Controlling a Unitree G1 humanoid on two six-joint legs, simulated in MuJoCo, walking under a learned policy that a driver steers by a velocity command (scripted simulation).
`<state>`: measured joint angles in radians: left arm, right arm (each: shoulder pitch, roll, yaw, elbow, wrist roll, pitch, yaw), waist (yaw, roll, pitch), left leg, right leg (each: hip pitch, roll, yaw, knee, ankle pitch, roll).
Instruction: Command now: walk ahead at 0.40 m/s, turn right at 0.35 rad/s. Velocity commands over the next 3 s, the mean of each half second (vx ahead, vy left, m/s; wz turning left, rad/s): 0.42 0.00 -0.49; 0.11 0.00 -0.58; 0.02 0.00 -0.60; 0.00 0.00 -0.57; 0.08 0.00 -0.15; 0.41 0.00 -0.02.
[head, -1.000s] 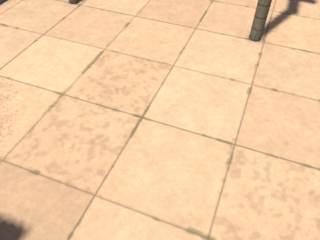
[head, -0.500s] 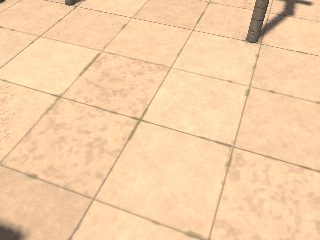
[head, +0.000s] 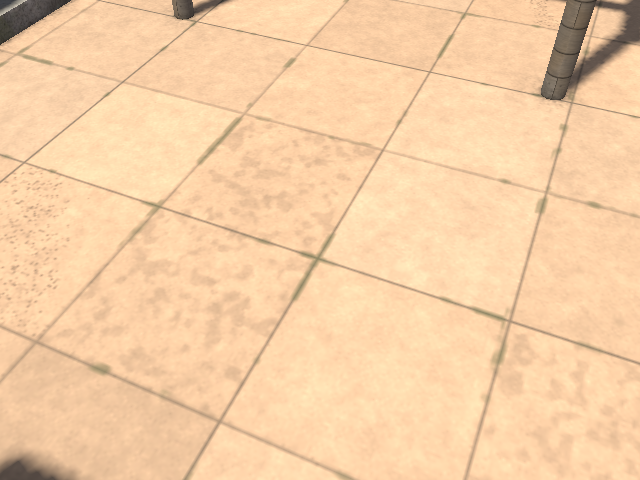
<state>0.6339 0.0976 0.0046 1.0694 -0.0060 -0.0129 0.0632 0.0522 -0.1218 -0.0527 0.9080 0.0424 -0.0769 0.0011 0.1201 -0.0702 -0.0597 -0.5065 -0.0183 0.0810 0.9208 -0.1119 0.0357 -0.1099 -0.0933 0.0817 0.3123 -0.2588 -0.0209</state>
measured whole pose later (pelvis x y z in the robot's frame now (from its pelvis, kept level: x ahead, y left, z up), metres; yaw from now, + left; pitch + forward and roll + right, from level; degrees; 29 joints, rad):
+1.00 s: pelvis +0.36 -0.01 -0.20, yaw -32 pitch +4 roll +0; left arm 0.20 0.26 0.06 0.67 -0.01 0.06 0.05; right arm 0.04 -0.21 -0.05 0.63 -0.01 0.00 -0.04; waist 0.04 0.01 -0.01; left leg -0.52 -0.02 -0.12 0.72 -0.23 -0.07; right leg -0.41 0.15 0.20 0.61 -0.24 -0.04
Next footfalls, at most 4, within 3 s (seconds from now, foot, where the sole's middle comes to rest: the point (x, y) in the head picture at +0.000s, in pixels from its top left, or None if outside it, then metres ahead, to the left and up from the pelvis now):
0.12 left None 0.09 0.13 -0.79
0.58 right None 0.37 -0.13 -0.96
1.02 left None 0.51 0.05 -0.96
1.48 right None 0.31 -0.10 -0.96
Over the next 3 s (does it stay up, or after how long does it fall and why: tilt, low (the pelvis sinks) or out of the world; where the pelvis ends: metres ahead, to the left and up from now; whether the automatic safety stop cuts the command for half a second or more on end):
stays up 0.49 -0.25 -0.21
